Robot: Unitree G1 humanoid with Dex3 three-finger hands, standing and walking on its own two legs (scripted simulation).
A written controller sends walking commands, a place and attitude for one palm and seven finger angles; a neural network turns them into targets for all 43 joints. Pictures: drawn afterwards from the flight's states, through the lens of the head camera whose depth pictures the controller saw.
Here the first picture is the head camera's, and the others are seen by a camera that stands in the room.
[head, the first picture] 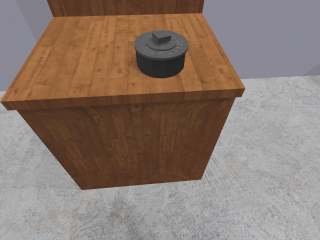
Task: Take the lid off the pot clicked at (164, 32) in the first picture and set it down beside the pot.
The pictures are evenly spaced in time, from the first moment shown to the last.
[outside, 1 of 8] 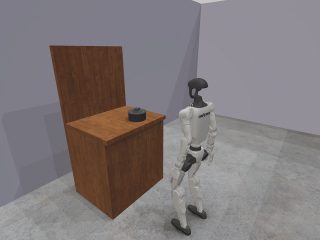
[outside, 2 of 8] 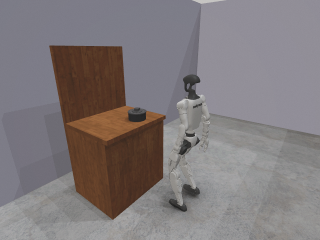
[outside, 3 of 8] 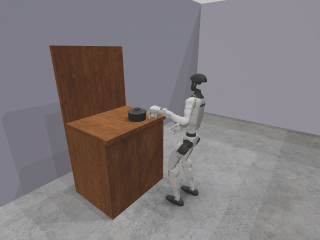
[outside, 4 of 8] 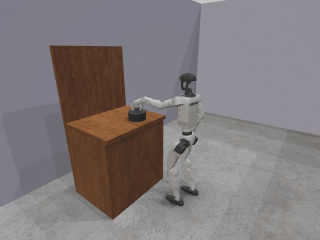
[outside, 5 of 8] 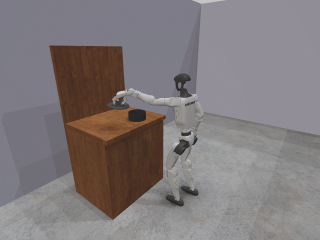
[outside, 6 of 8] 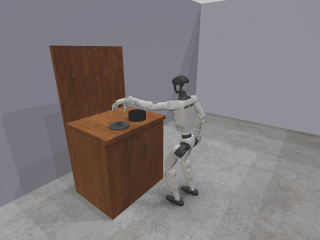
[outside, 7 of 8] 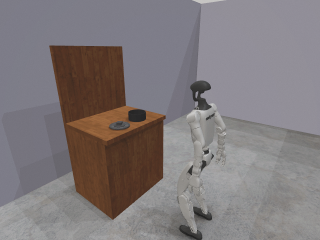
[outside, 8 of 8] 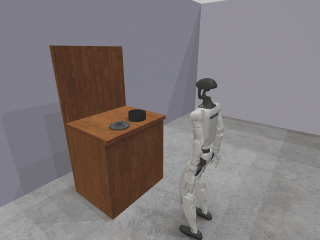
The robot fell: no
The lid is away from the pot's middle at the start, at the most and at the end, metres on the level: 0.00 0.26 0.25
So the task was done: yes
